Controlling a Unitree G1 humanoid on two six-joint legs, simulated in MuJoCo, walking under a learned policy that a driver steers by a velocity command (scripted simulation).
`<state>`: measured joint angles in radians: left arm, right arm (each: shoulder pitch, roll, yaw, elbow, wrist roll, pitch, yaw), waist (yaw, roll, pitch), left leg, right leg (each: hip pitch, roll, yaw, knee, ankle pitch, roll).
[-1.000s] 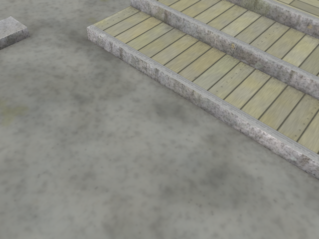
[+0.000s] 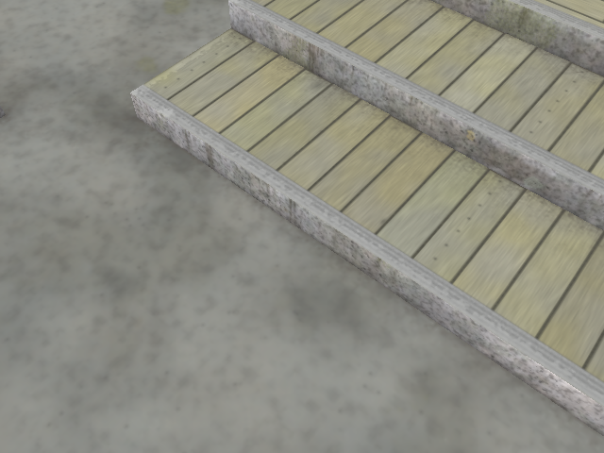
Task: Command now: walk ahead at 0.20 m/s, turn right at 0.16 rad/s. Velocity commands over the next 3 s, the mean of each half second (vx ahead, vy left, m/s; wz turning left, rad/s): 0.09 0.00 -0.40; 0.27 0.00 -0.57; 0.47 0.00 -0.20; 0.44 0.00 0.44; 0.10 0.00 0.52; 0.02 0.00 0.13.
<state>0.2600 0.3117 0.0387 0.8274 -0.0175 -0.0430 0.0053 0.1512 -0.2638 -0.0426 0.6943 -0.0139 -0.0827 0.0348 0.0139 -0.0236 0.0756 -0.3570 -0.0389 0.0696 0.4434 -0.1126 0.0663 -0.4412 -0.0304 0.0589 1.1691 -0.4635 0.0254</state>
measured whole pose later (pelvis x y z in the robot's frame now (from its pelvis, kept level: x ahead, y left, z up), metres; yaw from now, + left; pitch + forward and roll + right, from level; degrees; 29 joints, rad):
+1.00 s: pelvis +0.21 -0.06 +0.01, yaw -32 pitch +2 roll +1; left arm 0.22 0.33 0.08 0.62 -0.02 -0.02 -0.01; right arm 0.33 -0.27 -0.07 0.82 -0.01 -0.08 -0.01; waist -0.06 -0.06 -0.01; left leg -0.06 0.00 0.07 0.31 -0.28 0.01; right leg -0.68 -0.04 0.08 1.08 -0.21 0.02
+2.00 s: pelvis +0.69 -0.35 +0.00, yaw -18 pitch +6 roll -1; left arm 0.19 0.27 0.00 0.72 -0.03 -0.08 -0.01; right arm 0.30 -0.25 -0.03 0.83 -0.02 0.00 0.00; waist 0.00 0.03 0.04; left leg -0.10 -0.01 -0.02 0.43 -0.43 0.03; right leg -0.92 -0.05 -0.02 1.97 -0.77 0.03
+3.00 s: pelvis +0.95 -0.40 +0.10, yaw +0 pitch +0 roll -1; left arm 0.24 0.20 0.03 0.87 0.02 0.01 0.00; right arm 0.18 -0.19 -0.03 0.70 -0.02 0.02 0.01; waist 0.02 0.02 0.00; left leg -0.19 0.01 0.04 0.49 -0.30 0.02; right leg -0.16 -0.06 -0.18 0.45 -0.28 0.01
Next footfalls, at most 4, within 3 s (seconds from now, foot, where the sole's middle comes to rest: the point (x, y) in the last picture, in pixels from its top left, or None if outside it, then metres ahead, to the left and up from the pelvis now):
0.34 right None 0.15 -0.15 -0.77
0.78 left None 0.24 0.06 -0.77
1.22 right None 0.34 -0.34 -0.77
1.70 left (409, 365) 0.63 -0.22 -0.77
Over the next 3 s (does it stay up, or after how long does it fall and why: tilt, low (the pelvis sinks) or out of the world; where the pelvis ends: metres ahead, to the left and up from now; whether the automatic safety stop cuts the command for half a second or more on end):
stays up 0.95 -0.40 0.10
